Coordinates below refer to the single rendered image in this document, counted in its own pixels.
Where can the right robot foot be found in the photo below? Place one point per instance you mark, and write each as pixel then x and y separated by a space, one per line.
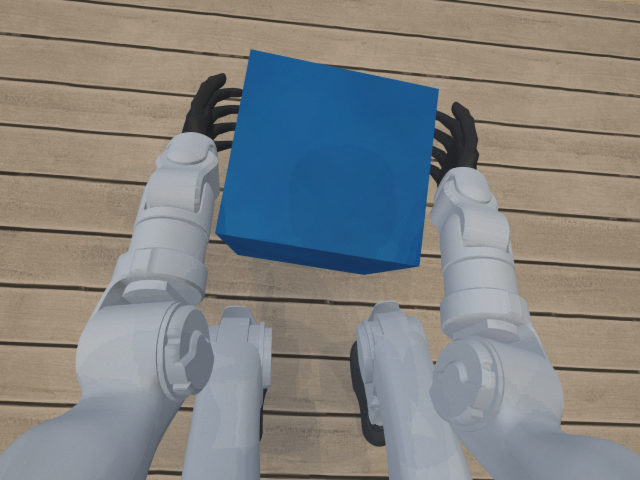
pixel 373 433

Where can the robot foot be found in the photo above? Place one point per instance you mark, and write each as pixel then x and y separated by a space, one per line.
pixel 373 433
pixel 261 414

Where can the right robot hand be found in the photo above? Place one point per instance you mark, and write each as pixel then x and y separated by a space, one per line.
pixel 461 149

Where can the robot left upper arm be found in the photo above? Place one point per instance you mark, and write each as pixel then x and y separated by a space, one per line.
pixel 137 363

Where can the left robot foot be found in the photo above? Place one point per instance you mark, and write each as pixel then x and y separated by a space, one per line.
pixel 261 414

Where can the left robot forearm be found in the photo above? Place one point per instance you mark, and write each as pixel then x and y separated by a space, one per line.
pixel 165 259

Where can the robot right upper arm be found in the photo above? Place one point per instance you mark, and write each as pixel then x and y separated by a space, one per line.
pixel 505 404

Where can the carton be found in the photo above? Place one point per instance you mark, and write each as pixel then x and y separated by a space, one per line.
pixel 329 167

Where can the left robot hand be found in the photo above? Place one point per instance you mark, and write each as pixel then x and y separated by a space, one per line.
pixel 203 114

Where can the right robot forearm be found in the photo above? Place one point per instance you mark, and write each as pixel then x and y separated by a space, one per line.
pixel 480 287

